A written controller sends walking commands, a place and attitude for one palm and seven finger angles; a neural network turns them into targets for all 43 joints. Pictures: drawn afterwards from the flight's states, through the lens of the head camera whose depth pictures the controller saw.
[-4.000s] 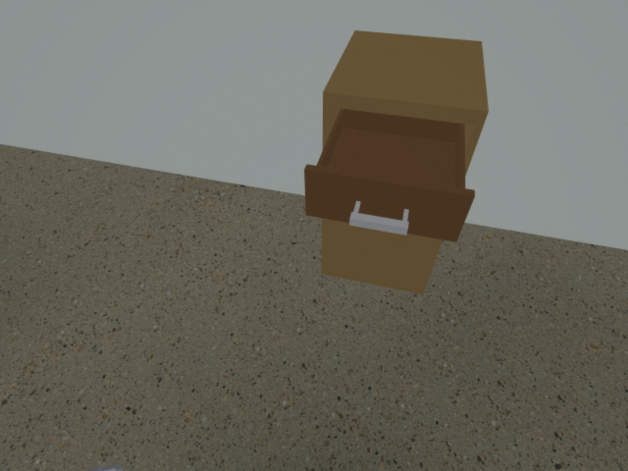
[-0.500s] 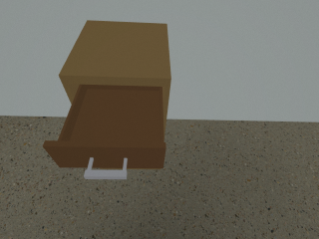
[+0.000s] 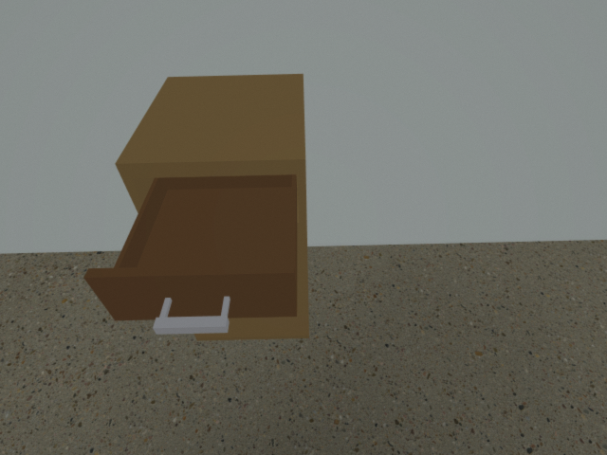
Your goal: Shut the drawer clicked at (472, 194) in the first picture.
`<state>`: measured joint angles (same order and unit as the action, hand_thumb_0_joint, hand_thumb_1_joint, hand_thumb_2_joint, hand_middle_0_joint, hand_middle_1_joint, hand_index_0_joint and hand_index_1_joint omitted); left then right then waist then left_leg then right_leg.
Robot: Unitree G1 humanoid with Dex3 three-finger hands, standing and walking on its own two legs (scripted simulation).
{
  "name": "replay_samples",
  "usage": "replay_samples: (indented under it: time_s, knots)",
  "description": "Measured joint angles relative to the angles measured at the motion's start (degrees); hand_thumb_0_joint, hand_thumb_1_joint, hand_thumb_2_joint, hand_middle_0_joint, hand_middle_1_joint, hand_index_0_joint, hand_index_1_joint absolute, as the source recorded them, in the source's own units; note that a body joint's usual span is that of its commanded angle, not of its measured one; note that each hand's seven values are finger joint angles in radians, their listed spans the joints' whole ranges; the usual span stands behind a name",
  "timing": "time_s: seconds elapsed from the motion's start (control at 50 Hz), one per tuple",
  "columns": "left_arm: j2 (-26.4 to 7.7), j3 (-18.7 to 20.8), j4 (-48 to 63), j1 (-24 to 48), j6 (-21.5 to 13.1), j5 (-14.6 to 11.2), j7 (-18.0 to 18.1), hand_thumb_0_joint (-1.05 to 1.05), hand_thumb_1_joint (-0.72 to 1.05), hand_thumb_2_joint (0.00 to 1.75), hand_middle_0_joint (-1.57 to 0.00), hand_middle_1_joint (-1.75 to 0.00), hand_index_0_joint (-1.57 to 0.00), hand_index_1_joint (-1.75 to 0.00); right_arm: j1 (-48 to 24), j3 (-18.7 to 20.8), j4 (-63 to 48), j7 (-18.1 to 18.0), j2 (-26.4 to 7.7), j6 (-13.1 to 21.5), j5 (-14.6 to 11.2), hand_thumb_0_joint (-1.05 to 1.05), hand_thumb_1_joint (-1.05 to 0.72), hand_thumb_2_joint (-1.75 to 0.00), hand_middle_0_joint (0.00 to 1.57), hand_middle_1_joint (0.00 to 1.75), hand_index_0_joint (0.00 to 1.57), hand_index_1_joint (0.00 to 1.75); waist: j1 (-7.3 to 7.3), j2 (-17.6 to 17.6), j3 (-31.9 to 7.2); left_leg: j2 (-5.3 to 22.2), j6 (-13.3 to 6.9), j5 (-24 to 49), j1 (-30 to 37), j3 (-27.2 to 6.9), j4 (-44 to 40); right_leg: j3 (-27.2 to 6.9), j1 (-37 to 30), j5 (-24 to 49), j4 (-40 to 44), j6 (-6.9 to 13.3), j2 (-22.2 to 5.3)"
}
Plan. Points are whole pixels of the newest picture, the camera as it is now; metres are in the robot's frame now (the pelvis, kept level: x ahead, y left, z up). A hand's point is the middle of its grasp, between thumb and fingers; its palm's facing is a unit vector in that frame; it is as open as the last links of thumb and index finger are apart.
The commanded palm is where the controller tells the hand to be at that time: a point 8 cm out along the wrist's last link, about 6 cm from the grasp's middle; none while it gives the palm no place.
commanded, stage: come to a stop and stand still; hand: left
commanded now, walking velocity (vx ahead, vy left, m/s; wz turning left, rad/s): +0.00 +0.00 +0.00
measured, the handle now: (194, 314) +0.37 +0.22 -0.09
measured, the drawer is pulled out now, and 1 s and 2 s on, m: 0.27 0.27 0.27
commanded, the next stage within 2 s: look again from close up in 0.38 s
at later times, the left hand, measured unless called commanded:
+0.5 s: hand out of the picture +0.00 +0.15 -0.16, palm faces +0.00 -0.98 -0.20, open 7.4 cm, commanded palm none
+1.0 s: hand out of the picture +0.05 +0.16 -0.16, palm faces +0.00 -0.98 -0.18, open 7.4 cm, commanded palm none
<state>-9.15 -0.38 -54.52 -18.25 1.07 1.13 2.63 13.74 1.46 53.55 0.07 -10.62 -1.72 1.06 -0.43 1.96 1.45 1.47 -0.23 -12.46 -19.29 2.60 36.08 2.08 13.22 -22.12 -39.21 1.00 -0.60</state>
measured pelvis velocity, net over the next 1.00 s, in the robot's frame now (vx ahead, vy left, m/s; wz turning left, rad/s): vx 0.05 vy -0.01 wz -0.03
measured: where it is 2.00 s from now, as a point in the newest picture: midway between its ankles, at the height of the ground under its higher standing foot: outside the picture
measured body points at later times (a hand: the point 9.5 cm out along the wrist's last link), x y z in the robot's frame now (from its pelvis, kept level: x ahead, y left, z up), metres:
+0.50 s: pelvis -0.01 -0.02 +0.01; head +0.00 -0.03 +0.46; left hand +0.00 +0.20 -0.14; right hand -0.06 -0.23 -0.15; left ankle +0.08 +0.12 -0.72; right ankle +0.00 -0.11 -0.72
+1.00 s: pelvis +0.05 -0.01 +0.02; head +0.07 +0.00 +0.47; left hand +0.05 +0.21 -0.14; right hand +0.07 -0.24 -0.14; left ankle +0.08 +0.12 -0.72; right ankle +0.00 -0.11 -0.72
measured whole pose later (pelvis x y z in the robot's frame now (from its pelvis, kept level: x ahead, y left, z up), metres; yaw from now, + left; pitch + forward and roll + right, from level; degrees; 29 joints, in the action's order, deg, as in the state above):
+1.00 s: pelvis +0.05 -0.01 +0.02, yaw -1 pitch +0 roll +0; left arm -9.0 -0.6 -63.4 -17.4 -1.3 0.5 2.0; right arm 13.6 -0.8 64.1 -1.9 -9.2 1.4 0.5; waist 0.3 -1.0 1.8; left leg 0.7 0.7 -11.8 -13.5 0.6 25.7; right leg 0.8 6.6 -18.5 -25.5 1.4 0.8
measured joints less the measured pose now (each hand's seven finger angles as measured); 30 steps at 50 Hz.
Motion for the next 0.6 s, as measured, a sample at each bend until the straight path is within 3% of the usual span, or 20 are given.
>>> replay_samples:
  time_s: [0.1, 0.3, 0.6]
  knots:
    - [-0.28, -0.12, 0.76, -0.22, -0.31, -0.04, -0.60, 0.00, 0.91, 0.90, -0.20, -0.30, -0.20, -0.30, 3.77, -0.45, 1.95, 0.03, -0.08, -0.74, 0.45, 0.01, -0.92, -0.90, 0.20, 0.30, 0.20, 0.30, -0.46, -0.63, -1.41, -0.39, -0.11, -1.60, -0.82, -0.57, -3.29, 0.03, 1.21, 1.41, 3.04, 0.83, 0.24]
    - [-1.18, 0.59, -2.18, -0.31, -0.32, -0.54, -1.18, 0.00, 0.91, 0.90, -0.20, -0.30, -0.20, -0.30, 9.36, -1.21, 6.26, -0.53, 0.54, -0.02, 0.62, 0.01, -0.91, -0.90, 0.20, 0.30, 0.20, 0.30, -1.37, -1.53, -0.63, -0.42, 0.36, 0.10, -1.49, -2.13, -6.10, 0.00, 2.40, 4.15, 5.37, 1.52, 1.24]
    - [1.64, -0.46, -7.15, -0.98, -1.59, -0.80, -1.20, 0.00, 0.91, 0.90, -0.20, -0.30, -0.20, -0.29, 6.57, -2.09, 9.41, -1.01, 3.07, 1.54, -0.02, 0.01, -0.91, -0.90, 0.20, 0.30, 0.20, 0.30, -0.59, -1.53, -0.48, 0.32, 1.94, 3.73, 1.11, -3.41, -7.99, 0.08, -1.02, 4.79, 8.68, 1.78, 2.59]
